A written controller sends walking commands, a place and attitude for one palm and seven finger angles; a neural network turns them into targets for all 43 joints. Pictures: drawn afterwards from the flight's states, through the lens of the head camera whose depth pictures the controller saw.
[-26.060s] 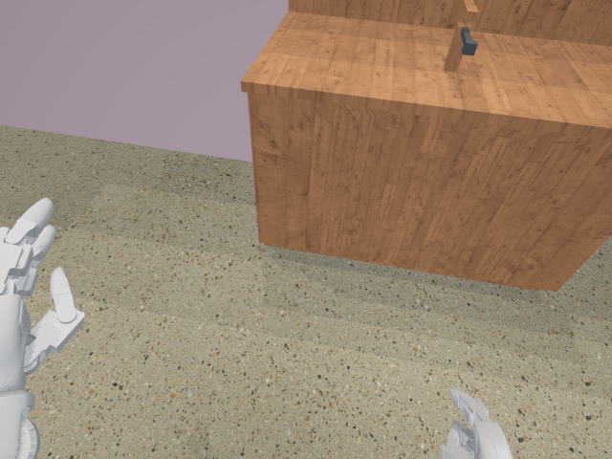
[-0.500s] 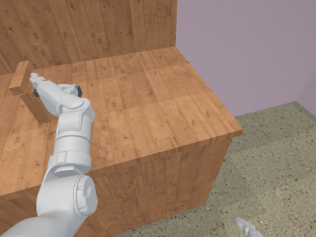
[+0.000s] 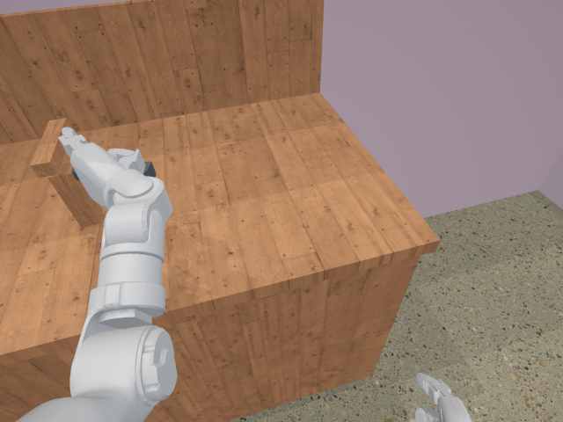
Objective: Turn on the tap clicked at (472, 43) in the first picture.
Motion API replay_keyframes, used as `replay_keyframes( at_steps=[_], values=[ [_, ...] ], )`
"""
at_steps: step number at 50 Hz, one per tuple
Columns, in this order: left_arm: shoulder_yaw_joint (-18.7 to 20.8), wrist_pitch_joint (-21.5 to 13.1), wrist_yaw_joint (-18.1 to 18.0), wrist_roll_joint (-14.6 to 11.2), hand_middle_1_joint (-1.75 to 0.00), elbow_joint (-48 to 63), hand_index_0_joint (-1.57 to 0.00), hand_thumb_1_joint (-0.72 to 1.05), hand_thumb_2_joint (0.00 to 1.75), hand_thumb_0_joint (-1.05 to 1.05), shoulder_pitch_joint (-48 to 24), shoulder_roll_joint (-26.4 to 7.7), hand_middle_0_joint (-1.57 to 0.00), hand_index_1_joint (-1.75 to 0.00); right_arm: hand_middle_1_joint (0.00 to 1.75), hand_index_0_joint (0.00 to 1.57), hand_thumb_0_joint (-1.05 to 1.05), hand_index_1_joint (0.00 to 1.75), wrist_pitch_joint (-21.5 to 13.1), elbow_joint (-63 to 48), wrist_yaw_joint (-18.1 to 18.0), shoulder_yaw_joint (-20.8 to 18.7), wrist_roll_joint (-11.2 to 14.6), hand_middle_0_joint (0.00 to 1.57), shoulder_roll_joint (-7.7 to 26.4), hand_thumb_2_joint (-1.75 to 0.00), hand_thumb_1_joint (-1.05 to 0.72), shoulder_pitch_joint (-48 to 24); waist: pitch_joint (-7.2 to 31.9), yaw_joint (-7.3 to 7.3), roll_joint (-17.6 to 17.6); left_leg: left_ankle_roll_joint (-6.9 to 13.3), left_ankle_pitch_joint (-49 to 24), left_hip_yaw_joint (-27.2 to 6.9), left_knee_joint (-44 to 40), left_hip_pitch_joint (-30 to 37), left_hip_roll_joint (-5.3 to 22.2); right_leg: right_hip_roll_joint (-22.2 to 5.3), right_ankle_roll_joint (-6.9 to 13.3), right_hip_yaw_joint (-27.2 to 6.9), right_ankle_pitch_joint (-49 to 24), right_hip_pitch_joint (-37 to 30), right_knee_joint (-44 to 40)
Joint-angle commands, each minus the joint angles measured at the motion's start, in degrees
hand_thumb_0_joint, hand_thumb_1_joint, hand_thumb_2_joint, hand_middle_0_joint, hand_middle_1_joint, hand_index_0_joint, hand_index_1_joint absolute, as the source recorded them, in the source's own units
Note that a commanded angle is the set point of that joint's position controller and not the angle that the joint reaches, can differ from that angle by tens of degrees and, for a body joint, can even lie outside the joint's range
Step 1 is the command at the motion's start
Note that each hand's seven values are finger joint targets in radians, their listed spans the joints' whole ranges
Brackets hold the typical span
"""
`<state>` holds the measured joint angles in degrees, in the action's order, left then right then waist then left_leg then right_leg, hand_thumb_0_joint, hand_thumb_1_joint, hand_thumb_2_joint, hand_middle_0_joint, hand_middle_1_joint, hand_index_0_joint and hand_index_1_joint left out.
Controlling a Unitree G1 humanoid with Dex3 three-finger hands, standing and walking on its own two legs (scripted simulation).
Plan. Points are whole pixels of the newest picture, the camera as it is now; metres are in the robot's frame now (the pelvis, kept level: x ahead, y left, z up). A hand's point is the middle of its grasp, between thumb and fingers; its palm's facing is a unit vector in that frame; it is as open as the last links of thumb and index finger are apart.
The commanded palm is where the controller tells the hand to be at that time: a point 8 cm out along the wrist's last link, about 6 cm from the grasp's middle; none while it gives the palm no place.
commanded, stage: lift the hand up off the lever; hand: left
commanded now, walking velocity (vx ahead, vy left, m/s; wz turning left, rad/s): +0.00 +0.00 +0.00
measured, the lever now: (144, 173) +0.47 +0.27 +0.13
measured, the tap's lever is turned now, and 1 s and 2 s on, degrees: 72 72 72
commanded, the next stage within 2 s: draw the hand back beside the body in 0.36 s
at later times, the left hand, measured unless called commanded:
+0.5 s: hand (132, 156) +0.40 +0.24 +0.21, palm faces +0.80 -0.60 -0.03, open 7.8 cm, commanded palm +0.34 +0.26 +0.21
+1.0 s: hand (102, 222) +0.29 +0.24 +0.19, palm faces +0.37 -0.91 -0.20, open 7.7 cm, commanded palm +0.25 +0.27 +0.19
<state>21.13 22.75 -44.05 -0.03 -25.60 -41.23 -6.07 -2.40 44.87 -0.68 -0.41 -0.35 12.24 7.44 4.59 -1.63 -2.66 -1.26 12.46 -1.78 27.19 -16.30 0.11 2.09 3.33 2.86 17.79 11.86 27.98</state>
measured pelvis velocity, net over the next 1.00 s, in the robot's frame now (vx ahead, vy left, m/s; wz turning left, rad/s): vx -0.01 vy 0.01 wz -0.02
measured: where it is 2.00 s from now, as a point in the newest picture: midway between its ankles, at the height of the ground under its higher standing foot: outside the picture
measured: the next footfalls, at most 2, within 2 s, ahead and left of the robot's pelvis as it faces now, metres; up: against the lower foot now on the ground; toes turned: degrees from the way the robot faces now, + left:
none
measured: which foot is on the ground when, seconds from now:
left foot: down 0.00-1.00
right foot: down 0.00-1.00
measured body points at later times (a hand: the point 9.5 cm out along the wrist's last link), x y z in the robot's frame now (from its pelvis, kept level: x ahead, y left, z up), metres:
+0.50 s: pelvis +0.00 -0.01 +0.00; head -0.02 -0.03 +0.45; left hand +0.35 +0.27 +0.21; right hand +0.19 -0.23 -0.10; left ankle +0.02 +0.14 -0.74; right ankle -0.03 -0.08 -0.74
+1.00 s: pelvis -0.01 +0.01 +0.01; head -0.03 -0.01 +0.46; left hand +0.26 +0.28 +0.20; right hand +0.16 -0.23 -0.09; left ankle +0.02 +0.14 -0.74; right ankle -0.03 -0.08 -0.74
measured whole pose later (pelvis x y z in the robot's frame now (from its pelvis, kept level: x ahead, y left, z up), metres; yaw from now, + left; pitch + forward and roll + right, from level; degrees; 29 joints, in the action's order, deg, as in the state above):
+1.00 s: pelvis -0.01 +0.01 +0.01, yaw -1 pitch -5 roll +0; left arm 12.4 -4.9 -7.4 -5.5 0.1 -5.5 -18.8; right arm -4.2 39.3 -2.8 0.2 2.2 14.5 10.1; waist -2.8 -3.5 -3.2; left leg -0.6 10.0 -0.7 22.5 -7.5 0.9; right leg 2.8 2.9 1.7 13.6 2.4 21.0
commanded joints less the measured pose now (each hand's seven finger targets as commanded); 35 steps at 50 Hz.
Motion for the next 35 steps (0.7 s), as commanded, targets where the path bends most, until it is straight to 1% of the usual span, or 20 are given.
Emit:
replay_keyframes(
  at_steps=[1,2,3,7,10,17,18,21,22,23,24,25,26,27,29,31,32,33,34,35],
  values=[
    [-2.25,-2.32,0.24,1.83,-0.15,12.86,-0.15,0.9,0.9,0.0,-27.32,-11.53,-0.15,-0.15,0.3,0.2,0.0,0.3,-2.36,-7.94,-0.66,-1.74,0.11,0.2,6.13,-0.9,-0.9,-8.12,15.34,0.06,3.94,1.89,-15.99,3.08,-0.84,8.92,-0.32,-2.53,-2.43,-0.1,-21.29,-3.78,-4.47],
    [-1.38,-2.65,0.47,1.56,-0.15,14.32,-0.15,0.9,0.9,0.0,-26.73,-12.49,-0.15,-0.15,0.3,0.2,0.0,0.3,-2.21,-8.25,-0.71,-1.86,0.16,0.2,6.3,-0.9,-0.9,-8.38,16.3,-0.55,2.78,1.74,-17.28,2.71,-1.18,9.82,-0.29,-2.32,-2.06,0.17,-21.38,-4.39,-4.09],
    [-2.76,-2.6,0.55,1.39,-0.15,15.18,-0.15,0.9,0.9,0.0,-26.81,-10.75,-0.15,-0.15,0.3,0.2,0.0,0.3,-2.34,-8.47,-0.64,-1.77,0.22,0.2,6.0,-0.9,-0.9,-8.68,16.42,-0.36,2.69,1.81,-17.66,2.9,-0.97,10.17,-0.36,-2.32,-2.12,0.11,-21.81,-4.28,-3.98],
    [-3.4,-1.46,1.05,1.08,-0.15,15.17,-0.15,0.9,0.9,0.0,-26.3,-10.15,-0.15,-0.15,0.3,0.2,0.0,0.3,-2.13,-8.26,-0.64,-1.59,0.39,0.2,6.17,-0.9,-0.9,-9.59,15.08,-0.28,3.15,1.75,-17.69,2.79,-1.28,10.46,-0.37,-2.57,-2.21,0.02,-22.55,-4.25,-4.64],
    [-2.51,-0.85,1.24,0.52,-0.15,14.63,-0.15,0.9,0.9,0.0,-25.55,-11.21,-0.15,-0.15,0.3,0.2,0.0,0.3,-2.0,-8.3,-0.99,-1.37,0.62,0.2,6.03,-0.9,-0.9,-10.17,14.66,-0.34,5.86,1.95,-15.86,3.02,-1.68,9.44,-0.55,-3.06,-2.97,-0.41,-22.86,-5.08,-5.37],
    [-1.94,-1.36,1.12,1.19,-0.15,15.66,-0.15,0.9,0.9,0.0,-27.25,-12.68,-0.15,-0.15,0.3,0.2,0.0,0.3,-1.95,-8.04,-1.08,-1.45,0.55,0.2,6.04,-0.9,-0.9,-10.45,15.9,-0.7,2.64,1.87,-16.74,2.93,-1.56,10.02,-0.58,-3.1,-2.61,-0.49,-23.12,-4.99,-4.89],
    [-3.48,-1.46,1.1,1.13,-0.15,15.32,-0.15,0.9,0.9,0.0,-27.84,-10.89,-0.15,-0.15,0.3,0.2,0.0,0.3,-2.13,-8.01,-1.02,-1.35,0.55,0.2,5.86,-0.9,-0.9,-10.36,15.61,-0.17,3.44,1.96,-16.32,2.96,-1.49,10.02,-0.64,-3.07,-2.7,-0.51,-22.53,-4.51,-5.0],
    [-1.91,-1.5,1.0,1.08,-0.15,14.71,-0.15,0.9,0.9,0.0,-26.76,-12.43,-0.15,-0.15,0.3,0.2,0.0,0.3,-2.15,-8.2,-1.13,-1.4,0.5,0.2,5.97,-0.9,-0.9,-10.01,16.27,-0.52,4.14,1.99,-16.14,3.07,-1.4,9.43,-0.69,-3.45,-3.15,-0.82,-24.53,-5.56,-4.92],
    [-0.03,-1.79,1.18,0.86,-0.15,14.69,-0.15,0.9,0.9,0.0,-26.13,-14.71,-0.15,-0.15,0.3,0.2,0.0,0.3,-1.86,-8.14,-1.28,-1.56,0.58,0.2,6.34,-0.9,-0.9,-9.84,16.67,-0.96,4.11,1.98,-16.75,2.82,-1.59,9.5,-0.68,-3.39,-3.02,-0.7,-24.73,-6.2,-4.73],
    [-0.68,-1.76,1.28,0.86,-0.15,14.93,-0.15,0.9,0.9,0.0,-25.67,-13.98,-0.15,-0.15,0.3,0.2,0.0,0.3,-1.82,-8.31,-1.3,-1.52,0.63,0.2,6.21,-0.9,-0.9,-9.98,16.87,-0.82,4.49,2.06,-16.72,3.13,-1.55,9.28,-0.65,-3.65,-3.29,-0.97,-25.7,-6.62,-4.71],
    [-9.42,-2.45,10.48,3.16,-0.15,20.77,-0.15,0.9,0.9,0.0,-21.18,-11.89,-0.15,-0.15,0.3,0.2,0.0,0.3,-0.45,-8.46,-2.16,-1.73,0.8,0.2,8.0,-0.9,-0.9,-6.8,17.53,1.97,6.77,2.89,-18.78,3.47,-1.34,11.96,-0.78,-2.78,-2.95,-2.02,-30.62,-7.29,-2.45],
    [-6.21,-2.71,14.75,1.87,-0.16,21.69,-0.15,0.9,0.9,0.0,-18.53,-14.67,-0.15,-0.16,0.3,0.2,0.0,0.3,-0.1,-10.11,-2.98,-1.96,1.52,0.2,7.71,-0.9,-0.9,-6.41,17.97,1.0,6.96,3.4,-19.56,3.49,-1.26,12.61,-0.84,-2.7,-3.06,-2.02,-32.93,-8.11,-2.83],
    [-7.48,-2.83,18.69,1.06,-0.16,23.95,-0.15,0.9,0.9,0.0,-16.42,-14.93,-0.15,-0.16,0.3,0.2,0.0,0.3,0.3,-11.17,-3.63,-1.45,2.0,0.2,7.45,-0.9,-0.9,-6.87,16.88,0.73,5.53,3.6,-19.25,3.67,-1.66,13.12,-1.04,-2.67,-3.28,-2.52,-33.57,-8.42,-3.32],
    [-6.02,-3.17,22.45,-0.27,-0.16,24.4,-0.15,0.9,0.9,0.0,-12.37,-16.54,-0.15,-0.16,0.3,0.2,0.0,0.3,0.84,-11.54,-4.1,-1.2,2.43,0.2,7.37,-0.9,-0.9,-6.62,15.63,0.09,4.72,3.53,-19.43,3.3,-2.34,13.64,-0.82,-2.37,-2.87,-2.37,-33.0,-8.77,-3.75],
    [-4.37,-3.25,29.82,-3.24,-0.17,26.34,-0.16,0.9,0.9,0.0,-3.05,-19.6,-0.16,-0.17,0.3,0.2,0.0,0.3,1.23,-13.7,-4.97,-0.48,3.38,0.2,7.45,-0.9,-0.9,-7.36,13.28,-0.94,6.35,3.62,-17.8,3.57,-3.3,13.41,-0.64,-2.25,-3.35,-2.75,-33.19,-9.86,-4.82],
    [-0.21,-1.79,31.37,-7.12,-0.17,30.2,-0.16,0.9,0.9,0.0,-0.58,-21.67,-0.16,-0.17,0.3,0.2,0.0,0.3,0.64,-15.3,-5.53,0.34,4.09,0.2,6.87,-0.9,-0.9,-9.47,11.92,-2.7,5.79,3.37,-15.52,3.52,-4.0,12.56,-0.79,-2.17,-3.63,-2.71,-29.93,-10.37,-6.3],
    [3.14,-1.26,30.44,-8.29,-0.18,31.64,-0.16,0.9,0.9,0.0,2.19,-23.37,-0.16,-0.18,0.3,0.2,0.0,0.3,0.29,-15.39,-5.46,0.48,4.31,0.2,6.65,-0.9,-0.9,-10.73,11.06,-3.92,2.86,3.07,-15.15,3.35,-4.24,12.48,-0.7,-1.96,-3.24,-2.49,-27.13,-9.97,-6.77],
    [2.91,-0.84,29.18,-8.67,-0.18,34.87,-0.16,0.9,0.9,0.0,2.71,-22.67,-0.16,-0.18,0.3,0.2,0.0,0.3,-0.24,-15.78,-5.31,0.85,4.24,0.2,6.22,-0.9,-0.9,-11.64,10.27,-3.98,1.96,3.0,-14.81,3.49,-4.35,12.48,-0.65,-2.03,-3.35,-2.57,-25.66,-9.44,-7.09],
    [2.34,-9.24,32.36,-6.89,-0.18,30.39,-0.16,0.9,0.9,0.0,12.28,-30.43,-0.16,-0.18,0.3,0.2,0.0,0.3,-0.43,-14.29,-3.92,-0.56,2.13,0.2,7.85,-0.9,-0.9,-6.64,2.99,-0.75,4.17,3.18,-9.73,3.27,-4.28,10.89,0.52,-3.29,-4.49,-3.75,-26.2,-6.5,-8.57],
    [2.95,-13.73,33.75,-7.12,-0.19,29.55,-0.16,0.9,0.9,0.0,15.78,-30.11,-0.16,-0.19,0.3,0.2,0.0,0.3,-0.74,-15.25,-3.34,-0.58,2.31,0.2,7.49,-0.9,-0.9,-6.83,3.25,-1.72,5.13,3.35,-8.18,3.3,-4.66,9.28,0.35,-3.22,-4.18,-3.94,-24.38,-7.73,-8.53]
  ],
)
